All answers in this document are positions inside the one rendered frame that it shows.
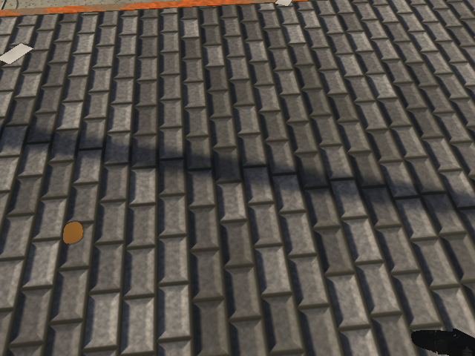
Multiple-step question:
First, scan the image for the robot right hand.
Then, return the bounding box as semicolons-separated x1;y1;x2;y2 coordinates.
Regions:
411;329;475;356

